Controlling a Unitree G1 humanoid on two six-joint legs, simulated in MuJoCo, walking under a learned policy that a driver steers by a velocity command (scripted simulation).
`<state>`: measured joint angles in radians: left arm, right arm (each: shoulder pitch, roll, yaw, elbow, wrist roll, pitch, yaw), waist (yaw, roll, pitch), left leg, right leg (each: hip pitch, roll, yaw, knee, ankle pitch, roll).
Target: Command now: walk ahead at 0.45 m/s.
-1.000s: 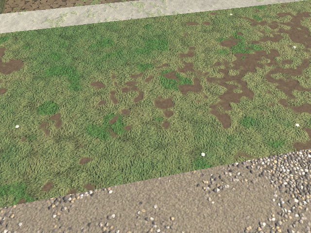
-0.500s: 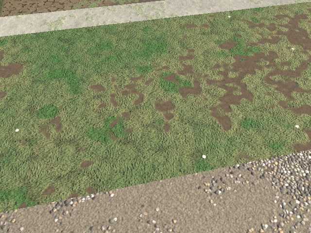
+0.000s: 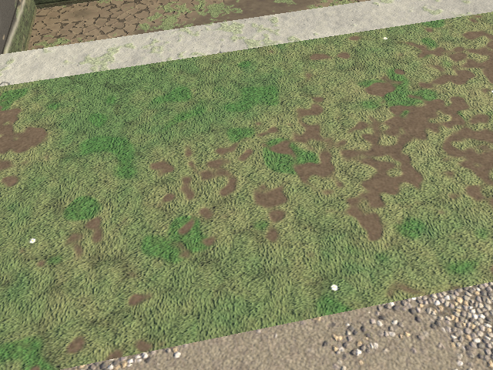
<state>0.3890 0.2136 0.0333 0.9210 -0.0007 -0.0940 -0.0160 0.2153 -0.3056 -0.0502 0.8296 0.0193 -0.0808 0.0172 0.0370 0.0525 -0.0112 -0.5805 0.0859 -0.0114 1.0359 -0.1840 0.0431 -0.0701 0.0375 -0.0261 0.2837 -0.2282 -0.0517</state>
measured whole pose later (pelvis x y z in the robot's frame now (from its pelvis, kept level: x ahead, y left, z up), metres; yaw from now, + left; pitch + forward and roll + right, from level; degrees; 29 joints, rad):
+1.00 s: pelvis +0.57 -0.01 -0.01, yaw +0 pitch +1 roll +0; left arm 0.22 0.26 0.04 0.83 0.00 -0.09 -0.03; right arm 0.27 -0.30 -0.04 0.90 0.02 -0.08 0.01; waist 0.00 0.03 0.03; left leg -0.47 0.07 -0.03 1.13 -0.33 0.04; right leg -0.28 0.04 -0.05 0.41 -0.14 -0.06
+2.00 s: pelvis +0.90 +0.02 -0.01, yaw +31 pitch +2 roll +1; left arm 0.17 0.27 0.06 0.72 0.02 -0.02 0.03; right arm 0.18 -0.35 -0.10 0.66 0.02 0.06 -0.03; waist 0.01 0.04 0.02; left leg -0.54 -0.12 -0.12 1.10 -0.46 -0.05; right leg -0.29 -0.02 0.02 0.47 -0.22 0.00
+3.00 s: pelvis +1.07 +0.11 +0.00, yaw +35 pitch +2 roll +0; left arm 0.42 0.25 0.03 0.86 -0.01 -0.07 0.00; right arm 0.10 -0.27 -0.06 0.70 0.02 -0.07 0.03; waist 0.09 0.04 0.02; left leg -0.66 0.09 -0.02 0.66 0.06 -0.01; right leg 0.05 0.04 -0.03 0.18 -0.27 -0.05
